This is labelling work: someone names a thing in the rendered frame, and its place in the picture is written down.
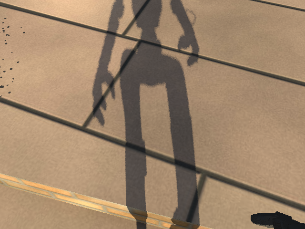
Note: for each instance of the robot right hand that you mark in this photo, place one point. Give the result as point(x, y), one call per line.
point(276, 220)

